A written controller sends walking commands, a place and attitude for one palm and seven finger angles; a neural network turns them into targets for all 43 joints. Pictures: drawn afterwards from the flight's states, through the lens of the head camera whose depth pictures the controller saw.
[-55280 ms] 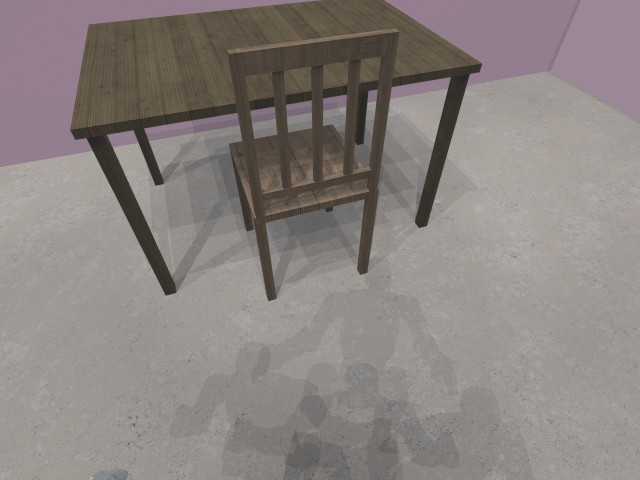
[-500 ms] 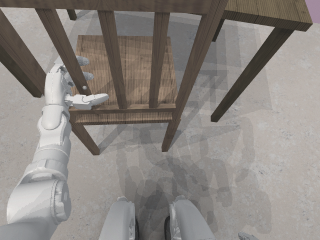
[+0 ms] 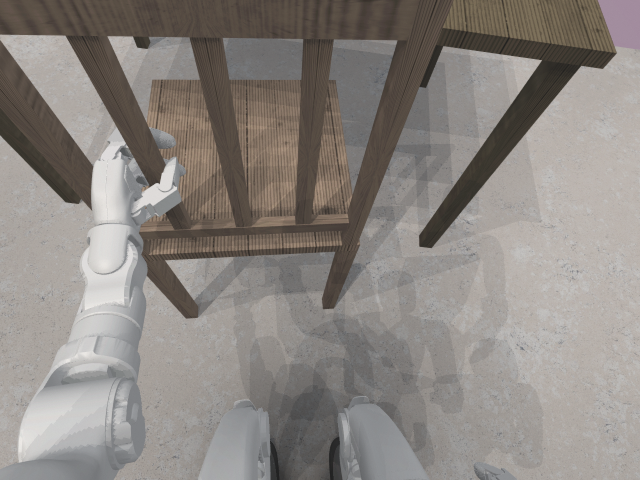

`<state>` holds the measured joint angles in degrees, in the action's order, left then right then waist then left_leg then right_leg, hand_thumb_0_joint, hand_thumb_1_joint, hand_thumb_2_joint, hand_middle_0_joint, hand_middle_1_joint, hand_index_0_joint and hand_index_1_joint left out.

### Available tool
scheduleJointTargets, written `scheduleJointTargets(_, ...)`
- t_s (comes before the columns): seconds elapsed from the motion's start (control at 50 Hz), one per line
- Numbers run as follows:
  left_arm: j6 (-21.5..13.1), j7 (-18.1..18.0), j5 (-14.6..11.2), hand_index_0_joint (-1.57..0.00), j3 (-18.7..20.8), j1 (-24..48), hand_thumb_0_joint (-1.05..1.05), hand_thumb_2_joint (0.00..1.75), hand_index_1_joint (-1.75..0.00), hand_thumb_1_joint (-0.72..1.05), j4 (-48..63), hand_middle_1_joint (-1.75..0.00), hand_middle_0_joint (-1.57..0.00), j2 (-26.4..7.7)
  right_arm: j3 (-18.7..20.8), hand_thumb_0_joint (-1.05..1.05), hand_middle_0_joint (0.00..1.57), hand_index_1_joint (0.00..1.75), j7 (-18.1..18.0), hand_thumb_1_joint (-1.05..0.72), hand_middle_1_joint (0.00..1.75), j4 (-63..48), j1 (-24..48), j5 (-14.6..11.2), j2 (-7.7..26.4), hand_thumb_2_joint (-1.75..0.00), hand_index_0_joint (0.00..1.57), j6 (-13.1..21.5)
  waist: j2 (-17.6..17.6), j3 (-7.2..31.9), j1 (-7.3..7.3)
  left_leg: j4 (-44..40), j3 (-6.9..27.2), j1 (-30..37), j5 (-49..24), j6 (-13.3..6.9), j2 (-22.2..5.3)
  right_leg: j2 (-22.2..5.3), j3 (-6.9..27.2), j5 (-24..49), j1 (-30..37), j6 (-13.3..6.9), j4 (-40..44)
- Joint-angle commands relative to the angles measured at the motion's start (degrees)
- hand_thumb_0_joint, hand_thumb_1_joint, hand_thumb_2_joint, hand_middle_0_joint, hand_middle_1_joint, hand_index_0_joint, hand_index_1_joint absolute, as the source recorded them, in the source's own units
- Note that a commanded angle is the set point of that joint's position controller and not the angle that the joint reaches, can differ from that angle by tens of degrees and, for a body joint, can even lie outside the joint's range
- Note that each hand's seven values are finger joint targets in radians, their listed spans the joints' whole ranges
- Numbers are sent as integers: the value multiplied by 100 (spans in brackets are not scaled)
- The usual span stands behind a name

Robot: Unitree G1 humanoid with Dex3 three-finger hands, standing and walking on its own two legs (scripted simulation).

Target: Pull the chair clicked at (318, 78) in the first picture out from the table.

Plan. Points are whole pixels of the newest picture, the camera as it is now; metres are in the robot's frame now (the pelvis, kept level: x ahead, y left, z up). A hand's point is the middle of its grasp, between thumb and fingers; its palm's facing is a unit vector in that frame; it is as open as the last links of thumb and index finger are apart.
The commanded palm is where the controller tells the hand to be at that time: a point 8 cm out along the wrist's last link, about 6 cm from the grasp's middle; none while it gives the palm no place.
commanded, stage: hook a spindle and tug to test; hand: left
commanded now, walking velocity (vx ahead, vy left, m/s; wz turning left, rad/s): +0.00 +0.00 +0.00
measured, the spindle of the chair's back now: (230, 156) +0.50 +0.09 +0.04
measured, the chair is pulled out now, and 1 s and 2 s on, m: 0.12 0.19 0.30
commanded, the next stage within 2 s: step backward, pulling the chair out in 0.40 s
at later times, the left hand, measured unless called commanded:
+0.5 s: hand (172, 213) +0.43 +0.16 +0.03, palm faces +0.06 -1.00 -0.03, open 5.6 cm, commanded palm +0.41 +0.20 +0.03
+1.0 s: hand (197, 238) +0.39 +0.12 +0.05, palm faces +0.00 -0.99 -0.14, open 5.4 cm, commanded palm +0.37 +0.17 +0.04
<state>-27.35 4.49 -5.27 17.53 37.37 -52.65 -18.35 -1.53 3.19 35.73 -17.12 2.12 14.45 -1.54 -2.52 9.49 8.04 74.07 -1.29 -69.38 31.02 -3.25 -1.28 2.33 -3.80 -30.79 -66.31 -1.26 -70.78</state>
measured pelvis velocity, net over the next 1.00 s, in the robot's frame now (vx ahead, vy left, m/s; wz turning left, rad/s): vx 0.00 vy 0.00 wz -0.01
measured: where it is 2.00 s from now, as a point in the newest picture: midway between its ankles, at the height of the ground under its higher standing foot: outside the picture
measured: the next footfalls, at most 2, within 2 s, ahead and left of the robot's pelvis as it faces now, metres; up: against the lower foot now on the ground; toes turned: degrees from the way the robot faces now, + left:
left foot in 1.96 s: -0.20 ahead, +0.13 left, +0.00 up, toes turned +1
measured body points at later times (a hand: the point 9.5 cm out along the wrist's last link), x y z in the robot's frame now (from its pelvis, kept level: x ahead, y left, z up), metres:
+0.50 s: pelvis +0.01 -0.01 +0.01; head +0.14 +0.01 +0.44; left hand +0.42 +0.21 +0.03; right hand +0.12 -0.26 -0.11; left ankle +0.03 +0.08 -0.62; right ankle +0.02 -0.11 -0.62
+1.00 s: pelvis +0.00 +0.00 +0.11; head +0.10 +0.00 +0.54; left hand +0.38 +0.18 +0.06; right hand +0.06 -0.28 -0.02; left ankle +0.03 +0.08 -0.62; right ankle +0.02 -0.11 -0.62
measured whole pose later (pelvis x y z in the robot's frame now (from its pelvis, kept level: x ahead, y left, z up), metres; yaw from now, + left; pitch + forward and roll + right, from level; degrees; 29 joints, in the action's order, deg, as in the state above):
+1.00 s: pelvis +0.00 +0.00 +0.11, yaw +0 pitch +10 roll -1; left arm -12.6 -4.1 -3.8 3.7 29.7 -58.0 -11.6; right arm 0.8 -5.8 39.2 -14.4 -3.0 15.1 -5.5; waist -0.4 -3.0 5.1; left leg 36.0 -4.3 -30.3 15.3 -3.0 0.1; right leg 1.9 0.1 -15.0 -29.0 -0.5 -34.4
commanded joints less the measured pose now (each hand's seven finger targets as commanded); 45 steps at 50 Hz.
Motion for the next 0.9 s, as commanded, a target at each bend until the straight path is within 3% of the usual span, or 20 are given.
scheduleJointTargets(0.0,-459,123,-14,-50,-39,1330,0,90,-145,90,1546,-145,-50,-853,408,0,20,30,-77,-90,30,-465,-647,-51,969,-90,20,124,-423,2970,-90,-838,577,2779,-2705,283,-9,6,190,2035,1152,-86,797)
scheduleJointTargets(0.04,-434,140,-45,-50,43,1133,0,90,-145,90,1641,-145,-50,-951,405,0,20,30,-85,-90,30,-475,-602,-65,964,-90,20,125,-405,2872,-147,-844,516,2660,-2683,274,-2,-9,229,2119,1282,-80,820)
scheduleJointTargets(0.14,-408,130,-81,-50,-206,810,0,90,-145,90,1919,-145,-50,-651,414,0,20,30,-87,-90,30,-508,-536,-90,917,-90,20,174,-464,2737,-154,-888,515,2791,-2818,292,-17,-22,212,2187,1235,-76,832)
scheduleJointTargets(0.18,-411,104,-108,-50,-118,639,0,90,-145,90,2092,-145,-50,-726,442,0,20,30,-92,-90,30,-521,-543,-85,931,-90,20,193,-364,2833,-215,-880,510,2798,-2904,293,-14,-27,222,2285,1360,-76,829)
scheduleJointTargets(0.22,-421,103,-99,-50,-272,645,0,90,-145,90,2301,-145,-50,-617,446,0,20,30,-102,-90,30,-525,-514,-94,915,-90,20,219,-528,2897,-192,-874,550,3018,-3143,335,-34,-44,205,2357,1263,-76,794)
scheduleJointTargets(0.28,-386,111,-143,-50,-279,250,0,90,-145,90,2333,-145,-50,-556,442,0,20,30,-105,-90,30,-565,-458,-99,901,-90,20,243,-301,2778,-258,-898,485,2810,-3004,294,-2,-50,242,2436,1499,-69,845)
scheduleJointTargets(0.32,-401,110,-135,-50,-404,395,0,90,-145,90,2485,-145,-50,-451,449,0,20,30,-122,-90,30,-551,-419,-110,886,-90,20,266,-463,2745,-211,-878,500,2943,-3039,301,-12,-57,234,2406,1347,-71,828)
scheduleJointTargets(0.38,-406,91,-117,-50,-316,422,0,90,-145,90,2368,-145,-50,-552,435,0,20,30,-165,-90,30,-512,-385,-113,886,-90,20,288,-156,2578,-183,-845,460,2632,-2764,256,14,-60,266,2381,1463,-60,834)
scheduleJointTargets(0.4,-430,100,-103,-50,-381,592,0,90,-145,90,2429,-145,-50,-511,426,0,20,30,-176,-90,30,-506,-372,-106,878,-90,20,310,-347,2613,-174,-802,438,2654,-2776,244,32,-70,277,2386,1401,-69,804)
scheduleJointTargets(0.48,-462,143,-133,-50,-404,865,0,90,-145,90,2650,-145,-50,-539,423,0,20,30,-200,-90,30,-507,-325,-107,875,-90,20,371,-395,2852,-165,-813,454,2817,-2769,256,45,-85,299,2388,1490,-61,843)
scheduleJointTargets(0.5,276,-485,403,-50,-91,1488,0,90,-145,90,3307,-145,-50,-1817,406,0,20,30,-363,-90,30,-933,-622,-457,722,-90,20,-80,-711,3932,-463,-1898,248,4583,-2659,152,17,-484,870,2683,3719,-150,1956)
scheduleJointTargets(0.52,590,-721,388,-50,-386,1844,0,90,-145,90,4061,-145,-50,-1675,469,0,20,30,-526,-90,30,-1065,-664,-538,692,-90,20,-186,-974,4039,-389,-2229,219,5057,-2936,143,34,-502,920,3611,4300,-88,2261)
scheduleJointTargets(0.54,922,-888,415,-50,-397,1399,0,90,-145,90,3723,-145,-50,-1494,456,0,20,30,-646,-90,30,-1047,-474,-558,680,-90,20,-258,-1007,3718,-359,-2379,322,5051,-3257,169,18,-538,838,3961,4229,-93,2254)
scheduleJointTargets(0.56,1224,-985,448,-50,-600,903,0,90,-145,90,3201,-145,-50,-1172,418,0,20,30,-718,-90,30,-973,-333,-563,664,-90,20,-334,-804,3201,-351,-2558,432,4826,-3055,174,-79,-567,785,3620,4090,-52,2371)
scheduleJointTargets(0.6,1634,-1134,488,-50,-965,476,0,90,-145,90,1896,-145,-50,-621,333,0,20,30,-839,-90,30,-733,-346,-565,690,-90,20,-460,20,2141,-292,-2911,533,4372,-2858,65,-202,-598,746,3605,4109,81,2719)
scheduleJointTargets(0.64,1739,-1220,517,-50,-1053,789,0,90,-145,90,1159,-145,-50,-633,317,0,20,30,-904,-90,30,-508,-361,-571,807,-90,20,-517,236,1440,-279,-3318,651,4321,-2912,44,-401,-667,728,3586,4195,170,3017)
scheduleJointTargets(0.7,1452,-1224,524,-50,-1049,1441,0,90,-145,90,808,-145,-50,-758,357,0,20,30,-960,-90,30,-276,-393,-537,844,-90,20,-479,-357,1431,-329,-3559,647,4968,-3920,77,-544,-770,789,4188,4264,219,3292)
scheduleJointTargets(0.76,1319,-1124,506,-50,-1331,1450,0,90,-145,90,538,-145,-50,-424,402,0,20,30,-976,-90,30,-76,-462,-539,797,-90,20,-406,-818,1683,-354,-3661,765,5718,-5041,136,-713,-742,775,4182,4243,155,3405)
scheduleJointTargets(0.82,1247,-1046,494,-50,-1366,1291,0,90,-145,90,505,-145,-50,-376,451,0,20,30,-988,-90,30,8,-408,-532,799,-90,20,-347,-985,1766,-392,-3806,941,6196,-5730,162,-867,-632,732,3693,4236,105,3491)
scheduleJointTargets(0.88,1213,-971,481,-50,-1439,1116,0,90,-145,90,546,-145,-50,-283,472,0,20,30,-975,-90,30,-7,-284,-509,786,-90,20,-292,-909,1715,-424,-4003,1034,6323,-5812,166,-994,-559,723,3198,4276,79,3524)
